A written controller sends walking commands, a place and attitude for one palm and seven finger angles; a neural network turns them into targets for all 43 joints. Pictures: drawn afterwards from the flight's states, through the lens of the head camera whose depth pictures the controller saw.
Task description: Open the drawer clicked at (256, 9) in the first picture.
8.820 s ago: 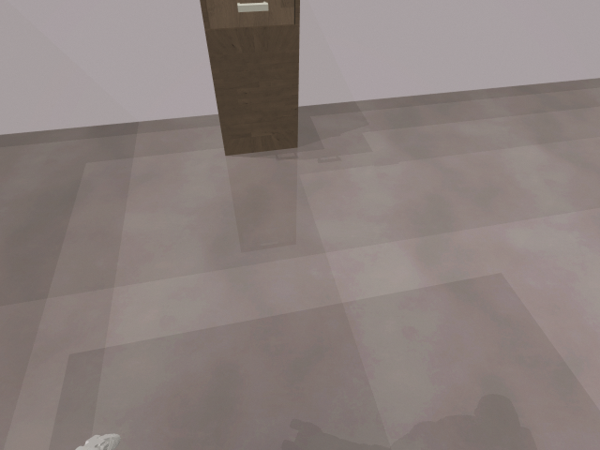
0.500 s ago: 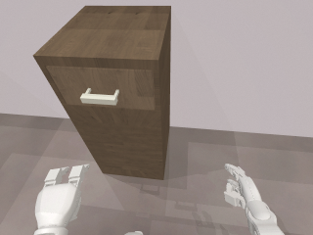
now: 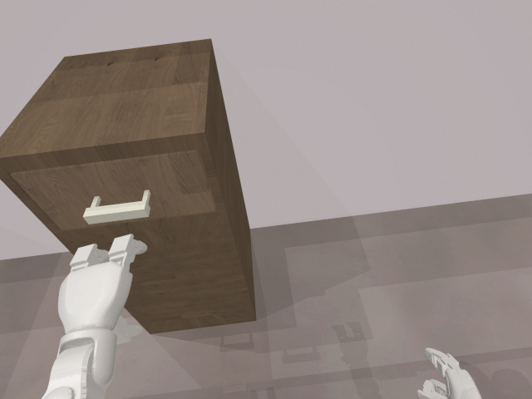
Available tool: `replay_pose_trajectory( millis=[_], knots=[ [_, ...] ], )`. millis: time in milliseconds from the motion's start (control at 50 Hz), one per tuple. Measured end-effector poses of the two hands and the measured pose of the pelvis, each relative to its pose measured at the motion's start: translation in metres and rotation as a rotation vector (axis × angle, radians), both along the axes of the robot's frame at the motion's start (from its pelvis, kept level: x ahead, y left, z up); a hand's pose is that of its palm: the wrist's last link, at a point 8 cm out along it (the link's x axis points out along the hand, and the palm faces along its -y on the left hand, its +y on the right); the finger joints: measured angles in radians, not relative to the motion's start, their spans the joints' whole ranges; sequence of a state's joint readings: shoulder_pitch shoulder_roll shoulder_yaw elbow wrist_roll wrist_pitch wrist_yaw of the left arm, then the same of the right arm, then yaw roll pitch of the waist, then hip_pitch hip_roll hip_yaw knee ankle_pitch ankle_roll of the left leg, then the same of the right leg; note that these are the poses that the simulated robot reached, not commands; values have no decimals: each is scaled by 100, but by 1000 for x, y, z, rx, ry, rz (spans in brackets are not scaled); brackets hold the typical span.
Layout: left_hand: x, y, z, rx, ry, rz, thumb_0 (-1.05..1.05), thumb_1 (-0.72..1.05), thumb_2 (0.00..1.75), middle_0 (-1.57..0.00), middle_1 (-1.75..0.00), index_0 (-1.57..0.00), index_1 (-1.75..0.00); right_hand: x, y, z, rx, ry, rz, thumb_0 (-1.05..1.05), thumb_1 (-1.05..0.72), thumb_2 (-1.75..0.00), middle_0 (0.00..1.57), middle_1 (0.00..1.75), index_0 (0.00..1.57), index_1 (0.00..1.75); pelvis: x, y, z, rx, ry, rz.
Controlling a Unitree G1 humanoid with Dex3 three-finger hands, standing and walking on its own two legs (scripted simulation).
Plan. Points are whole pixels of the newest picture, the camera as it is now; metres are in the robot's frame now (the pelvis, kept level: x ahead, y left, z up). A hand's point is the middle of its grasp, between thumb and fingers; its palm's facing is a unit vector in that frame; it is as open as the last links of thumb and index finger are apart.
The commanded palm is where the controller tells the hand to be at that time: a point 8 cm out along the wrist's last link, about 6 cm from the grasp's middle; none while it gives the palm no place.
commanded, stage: raise the hand with hooked fingers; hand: left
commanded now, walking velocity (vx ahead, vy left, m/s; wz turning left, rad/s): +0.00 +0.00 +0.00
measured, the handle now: (119, 204) +0.47 +0.35 +0.00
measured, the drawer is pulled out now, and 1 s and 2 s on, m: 0.00 0.00 0.00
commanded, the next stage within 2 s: move the hooked fingers above the handle in 0.82 s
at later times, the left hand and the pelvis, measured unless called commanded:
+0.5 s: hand (66, 243) +0.30 +0.31 +0.12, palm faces +0.10 -0.08 -0.99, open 13.8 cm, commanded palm +0.26 +0.31 +0.17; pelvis -0.02 +0.06 +0.02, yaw +1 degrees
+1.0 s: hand (67, 255) +0.28 +0.31 +0.11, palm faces +0.08 -0.09 -0.99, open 13.8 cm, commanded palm +0.26 +0.31 +0.16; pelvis -0.02 +0.06 +0.02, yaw +2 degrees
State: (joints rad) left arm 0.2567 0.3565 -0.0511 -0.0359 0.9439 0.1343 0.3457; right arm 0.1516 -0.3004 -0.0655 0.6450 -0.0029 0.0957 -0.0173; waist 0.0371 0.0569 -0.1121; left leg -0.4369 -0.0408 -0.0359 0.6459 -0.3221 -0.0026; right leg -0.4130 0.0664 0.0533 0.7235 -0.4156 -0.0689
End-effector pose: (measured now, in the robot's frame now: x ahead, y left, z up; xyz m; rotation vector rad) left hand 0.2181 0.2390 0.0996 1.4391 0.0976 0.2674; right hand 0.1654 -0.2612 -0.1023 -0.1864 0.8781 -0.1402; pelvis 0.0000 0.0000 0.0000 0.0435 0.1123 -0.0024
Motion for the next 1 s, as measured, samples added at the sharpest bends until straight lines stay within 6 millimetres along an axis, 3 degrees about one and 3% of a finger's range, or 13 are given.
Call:
replay_pose_trajectory(
  millis=[100, 260, 440, 560, 760, 880, 1000],
  knots=[
    [11, 5, 11, -13, 17, -14, 0, -27, 39, -30, -105, -31, -106, 14, 21, 17, 4, -66, 7, 2, -91, -90, 19, 30, 20, 30, -4, 12, 5, -10, -40, -1],
    [27, 29, 39, 4, -8, -35, 0, -43, 33, -31, -115, -32, -116, 36, 80, 40, 58, -156, 84, 2, -91, -90, 19, 30, 20, 30, -11, 33, 11, -28, -89, 8],
    [46, 62, 66, 30, 9, -37, 0, -48, 31, -32, -119, -32, -119, 28, 125, 39, 86, -118, 149, 1, -91, -90, 20, 30, 20, 30, -18, 54, 16, -42, -112, 25],
    [52, 76, 69, 19, 41, -59, 0, -49, 30, -32, -119, -32, -120, 8, 129, 30, 85, -52, 136, 1, -91, -90, 20, 30, 21, 30, -19, 65, 18, -47, -104, 21],
    [38, 79, 58, 23, 27, -121, 0, -49, 30, -32, -120, -32, -120, -20, 112, 17, 43, 41, 105, 2, -91, -90, 20, 30, 20, 30, -21, 72, 18, -51, -90, 26],
    [38, 82, 61, 28, 8, -76, 0, -49, 30, -32, -120, -32, -120, -18, 109, 17, 46, 32, 97, 2, -91, -90, 20, 30, 20, 30, -23, 69, 18, -49, -90, 29],
    [42, 73, 58, 24, 41, -70, 0, -49, 30, -32, -120, -32, -120, -5, 107, 24, 55, -15, 104, 2, -91, -90, 20, 30, 20, 30, -22, 61, 19, -45, -96, 29]
  ],
)
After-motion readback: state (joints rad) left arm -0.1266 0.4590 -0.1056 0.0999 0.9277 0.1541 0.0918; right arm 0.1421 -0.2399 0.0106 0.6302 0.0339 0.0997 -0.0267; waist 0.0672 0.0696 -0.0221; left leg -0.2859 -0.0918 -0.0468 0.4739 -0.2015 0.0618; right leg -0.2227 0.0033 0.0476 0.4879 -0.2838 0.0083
